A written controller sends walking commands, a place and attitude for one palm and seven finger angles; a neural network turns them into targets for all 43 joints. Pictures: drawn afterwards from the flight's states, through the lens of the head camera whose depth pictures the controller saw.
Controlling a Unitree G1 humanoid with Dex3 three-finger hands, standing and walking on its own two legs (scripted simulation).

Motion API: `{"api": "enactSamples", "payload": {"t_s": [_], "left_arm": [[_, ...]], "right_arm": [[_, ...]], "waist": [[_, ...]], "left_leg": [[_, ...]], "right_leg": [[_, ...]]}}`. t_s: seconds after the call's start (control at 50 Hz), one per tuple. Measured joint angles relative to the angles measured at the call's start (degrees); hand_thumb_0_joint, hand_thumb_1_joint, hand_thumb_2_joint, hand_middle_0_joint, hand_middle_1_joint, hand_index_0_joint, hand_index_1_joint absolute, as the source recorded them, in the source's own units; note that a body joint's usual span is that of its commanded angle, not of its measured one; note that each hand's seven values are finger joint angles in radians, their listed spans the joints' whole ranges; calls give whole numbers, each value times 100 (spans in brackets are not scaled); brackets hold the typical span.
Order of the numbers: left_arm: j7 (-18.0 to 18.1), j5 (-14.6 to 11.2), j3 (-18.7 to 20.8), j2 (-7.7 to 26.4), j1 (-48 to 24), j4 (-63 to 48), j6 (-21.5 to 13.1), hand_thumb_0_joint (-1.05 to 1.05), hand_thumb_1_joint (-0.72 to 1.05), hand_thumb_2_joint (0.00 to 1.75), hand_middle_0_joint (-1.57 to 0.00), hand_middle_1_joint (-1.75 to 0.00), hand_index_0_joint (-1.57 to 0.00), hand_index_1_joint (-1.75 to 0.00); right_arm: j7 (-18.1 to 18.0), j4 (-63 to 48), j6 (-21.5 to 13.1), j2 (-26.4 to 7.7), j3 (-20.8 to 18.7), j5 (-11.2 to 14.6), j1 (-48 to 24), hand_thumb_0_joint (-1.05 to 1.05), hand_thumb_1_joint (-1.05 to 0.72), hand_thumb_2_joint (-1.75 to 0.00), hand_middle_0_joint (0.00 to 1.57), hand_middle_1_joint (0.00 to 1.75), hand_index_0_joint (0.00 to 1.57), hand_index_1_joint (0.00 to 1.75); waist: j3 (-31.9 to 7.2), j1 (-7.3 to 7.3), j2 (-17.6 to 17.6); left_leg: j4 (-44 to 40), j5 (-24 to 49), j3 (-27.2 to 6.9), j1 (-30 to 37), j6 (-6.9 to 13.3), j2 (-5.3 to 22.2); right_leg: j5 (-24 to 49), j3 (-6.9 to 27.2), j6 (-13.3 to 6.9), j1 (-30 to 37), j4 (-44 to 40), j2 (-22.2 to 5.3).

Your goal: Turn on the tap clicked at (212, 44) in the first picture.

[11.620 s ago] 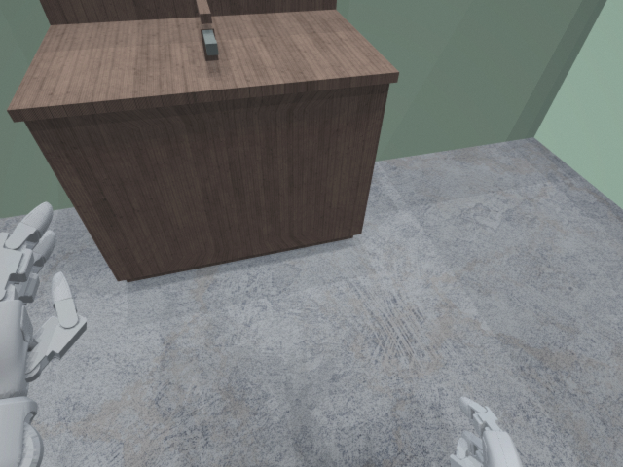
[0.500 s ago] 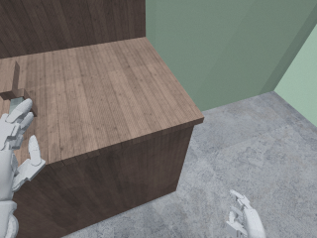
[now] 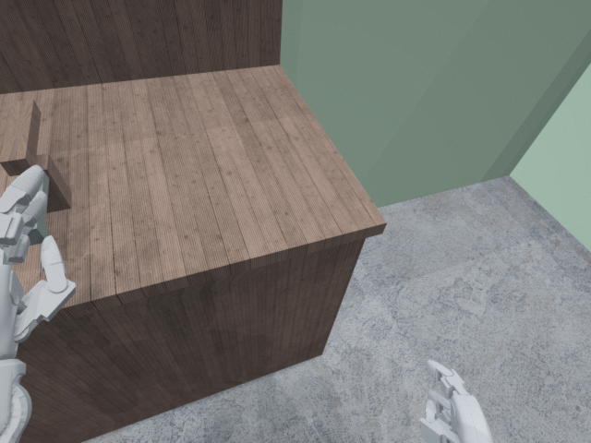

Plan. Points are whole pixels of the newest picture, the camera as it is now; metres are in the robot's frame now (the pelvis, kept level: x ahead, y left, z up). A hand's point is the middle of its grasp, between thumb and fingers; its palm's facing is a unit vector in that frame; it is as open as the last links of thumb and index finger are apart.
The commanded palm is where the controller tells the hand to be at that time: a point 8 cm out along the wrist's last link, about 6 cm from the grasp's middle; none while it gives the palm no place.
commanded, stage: come to a stop and stand still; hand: left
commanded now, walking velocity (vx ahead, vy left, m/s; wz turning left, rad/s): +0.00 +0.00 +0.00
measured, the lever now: (30, 230) +0.32 +0.37 +0.09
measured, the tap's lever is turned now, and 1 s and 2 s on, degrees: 0 0 0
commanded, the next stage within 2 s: look again from close up in 0.02 s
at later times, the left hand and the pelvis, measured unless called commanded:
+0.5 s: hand (66, 272) +0.23 +0.25 +0.16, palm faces +0.40 -0.84 -0.37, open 7.4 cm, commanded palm +0.16 +0.28 +0.17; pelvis +0.01 +0.00 +0.00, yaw +1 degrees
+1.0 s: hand (68, 313) +0.20 +0.24 +0.15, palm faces +0.58 -0.77 -0.27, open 7.4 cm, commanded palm +0.14 +0.27 +0.17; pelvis +0.00 -0.06 -0.02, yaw +5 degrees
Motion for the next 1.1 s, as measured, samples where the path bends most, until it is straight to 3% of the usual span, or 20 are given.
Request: {"api": "enactSamples", "payload": {"t_s": [0.18,0.48,0.5,0.52,0.54,0.56,0.62,0.68,0.72,0.78,0.88,0.98,1.1], "left_arm": [[40,-21,-27,-77,-10,-118,64,2,89,90,-21,-30,-21,-30],[79,-37,-42,-53,21,-187,137,2,89,90,-21,-30,-21,-30],[57,24,-74,178,-217,-122,116,2,89,90,-21,-30,-21,-30],[-73,205,-34,495,-678,111,90,2,89,90,-21,-30,-21,-30],[-192,174,26,666,-1100,378,186,2,89,90,-21,-30,-21,-30],[-307,-28,120,683,-1388,539,423,2,89,90,-22,-30,-21,-30],[-520,-569,382,386,-1580,726,1094,2,89,90,-21,-30,-21,-30],[-554,-489,217,74,-1006,534,1420,1,90,90,-20,-30,-20,-30],[-482,-391,-23,-35,-512,347,1412,1,90,90,-20,-30,-20,-30],[-246,-381,-225,-108,-65,278,1026,2,90,90,-21,-30,-21,-30],[185,-373,-17,-103,-314,534,490,2,89,90,-22,-30,-21,-30],[99,-472,104,-94,-757,826,830,2,89,90,-21,-30,-21,-30],[-114,-681,-9,-68,-603,773,1226,2,90,90,-21,-30,-21,-30]], "right_arm": [[7,50,97,-6,-23,15,-91,1,-90,-90,20,30,21,30],[-12,-20,194,10,-33,30,-143,1,-91,-90,20,30,21,30],[-149,-190,214,-50,67,95,-21,1,-91,-90,20,30,21,30],[-196,-248,129,-66,74,-10,101,1,-91,-90,20,30,20,30],[-128,-151,66,-67,56,-91,135,1,-91,-90,20,30,20,30],[-29,5,42,-77,60,-136,117,1,-91,-90,20,30,20,30],[177,391,60,-145,127,-91,9,1,-90,-90,20,30,21,30],[260,450,134,-199,134,-31,-104,1,-90,-90,21,30,21,30],[233,391,165,-208,104,-50,-169,1,-90,-90,21,30,21,30],[126,359,102,-192,29,-94,-213,1,-90,-90,21,30,21,30],[-19,534,-80,-249,-34,-91,-203,1,-91,-90,20,30,21,30],[-202,747,-120,-348,-17,-13,-247,1,-91,-90,20,30,21,30],[-315,807,-121,-342,-71,48,-367,1,-91,-90,20,30,21,30]], "waist": [[68,92,14],[73,75,42],[105,110,57],[152,191,34],[140,252,26],[77,292,36],[-197,293,156],[-324,162,277],[-325,109,294],[-334,131,247],[-372,315,233],[-401,391,392],[-461,297,519]], "left_leg": [[8,-55,-10,47,14,-27],[-18,-77,-36,79,12,-39],[74,-98,-93,-2,15,-43],[154,-111,-161,-51,8,-93],[168,-102,-204,-60,-25,-136],[134,-79,-204,-38,-63,-157],[54,-70,-121,56,-83,-141],[130,-121,-99,46,-83,-102],[249,-166,-104,-22,-112,-74],[494,-243,-169,-218,-182,-26],[902,-371,-421,-534,-315,72],[1036,-443,-609,-566,-346,137],[999,-494,-595,-520,-386,178]], "right_leg": [[-71,-7,24,40,34,-27],[-118,-31,25,70,36,-38],[-206,-14,76,7,158,-9],[-249,12,-13,-43,308,-16],[-334,5,-80,-85,431,-50],[-383,14,-111,-115,504,-69],[-412,94,-72,-107,539,-55],[-455,113,-84,-142,642,-17],[-521,106,-128,-230,800,7],[-642,38,-207,-422,1076,46],[-798,-215,-352,-613,1377,129],[-870,-398,-420,-545,1403,198],[-926,-378,-436,-526,1394,241]]}}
